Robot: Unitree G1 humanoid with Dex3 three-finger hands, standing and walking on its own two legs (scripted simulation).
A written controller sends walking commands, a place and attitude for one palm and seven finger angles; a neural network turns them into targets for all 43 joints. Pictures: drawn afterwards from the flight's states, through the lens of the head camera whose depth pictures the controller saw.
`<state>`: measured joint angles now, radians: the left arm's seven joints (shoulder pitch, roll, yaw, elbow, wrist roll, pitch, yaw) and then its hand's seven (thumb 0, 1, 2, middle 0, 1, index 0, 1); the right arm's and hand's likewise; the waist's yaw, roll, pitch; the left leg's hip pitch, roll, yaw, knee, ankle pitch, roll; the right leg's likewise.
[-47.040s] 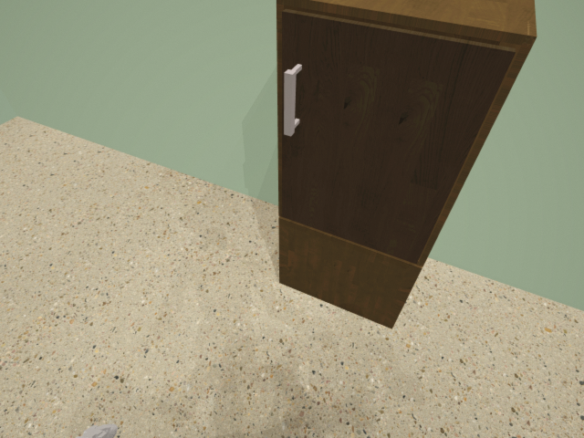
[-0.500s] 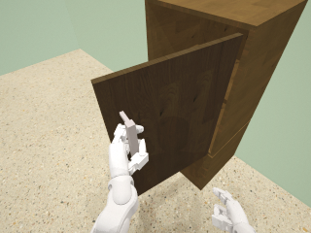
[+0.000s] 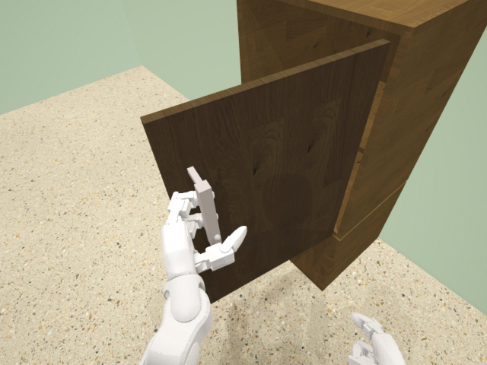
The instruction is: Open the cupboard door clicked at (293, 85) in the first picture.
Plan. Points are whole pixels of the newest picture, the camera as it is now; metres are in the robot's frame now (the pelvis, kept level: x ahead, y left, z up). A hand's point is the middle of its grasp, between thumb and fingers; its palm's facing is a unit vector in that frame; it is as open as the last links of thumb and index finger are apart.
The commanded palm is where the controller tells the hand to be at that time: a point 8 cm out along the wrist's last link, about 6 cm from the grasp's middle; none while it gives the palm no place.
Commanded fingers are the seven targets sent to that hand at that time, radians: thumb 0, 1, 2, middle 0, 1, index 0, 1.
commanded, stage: open thumb and fingers to let go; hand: left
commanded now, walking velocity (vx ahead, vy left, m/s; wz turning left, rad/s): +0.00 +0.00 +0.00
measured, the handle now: (204, 209) +0.34 +0.09 +0.10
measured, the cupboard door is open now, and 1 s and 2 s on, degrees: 80 82 82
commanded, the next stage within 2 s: slide the hand sideways off the handle in 0.46 s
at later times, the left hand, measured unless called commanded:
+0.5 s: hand (221, 234) +0.29 +0.05 +0.10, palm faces +0.18 -0.98 -0.03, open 15.5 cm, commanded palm +0.25 +0.08 +0.09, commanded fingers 0.00 -0.50 0.30 -0.15 -0.30 -0.15 -0.30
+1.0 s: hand (216, 264) +0.24 +0.05 +0.10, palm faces -0.19 -0.98 +0.01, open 16.4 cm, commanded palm +0.22 +0.11 +0.09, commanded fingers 0.00 -0.50 0.30 -0.15 -0.30 -0.15 -0.30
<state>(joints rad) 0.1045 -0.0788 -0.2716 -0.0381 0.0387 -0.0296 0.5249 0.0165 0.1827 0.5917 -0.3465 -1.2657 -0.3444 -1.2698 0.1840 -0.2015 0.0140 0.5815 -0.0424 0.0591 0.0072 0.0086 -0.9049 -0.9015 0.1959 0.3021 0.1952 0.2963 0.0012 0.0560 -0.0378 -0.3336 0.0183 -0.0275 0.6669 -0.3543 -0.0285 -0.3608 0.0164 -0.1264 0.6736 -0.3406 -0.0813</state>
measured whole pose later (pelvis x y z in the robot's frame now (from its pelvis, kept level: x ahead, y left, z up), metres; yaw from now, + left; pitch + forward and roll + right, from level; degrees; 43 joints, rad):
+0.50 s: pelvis -0.01 +0.03 -0.01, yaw -1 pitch +1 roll +0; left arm -0.03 -0.08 -0.36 0.05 0.05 0.02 0.57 -0.01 -0.50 0.30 -0.24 -0.59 -0.22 -0.59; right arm 0.15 -0.17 0.03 0.58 -0.03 0.06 0.05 0.01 -0.90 -0.90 0.20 0.30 0.20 0.30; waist 0.01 0.04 -0.04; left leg -0.37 0.00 0.01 0.74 -0.38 0.01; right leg -0.39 -0.01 -0.09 0.72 -0.34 -0.04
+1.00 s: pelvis -0.01 +0.04 -0.01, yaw -3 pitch +0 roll +0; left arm 0.15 0.02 -0.31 -0.09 -0.02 -0.07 0.12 -0.01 -0.50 0.30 -0.13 -0.30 -0.14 -0.31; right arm 0.24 -0.20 0.05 0.49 0.01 0.00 0.02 0.01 -0.90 -0.90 0.20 0.30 0.20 0.30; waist 0.00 0.02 -0.04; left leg -0.35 -0.01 0.04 0.72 -0.38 0.02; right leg -0.39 -0.01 -0.06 0.73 -0.34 -0.04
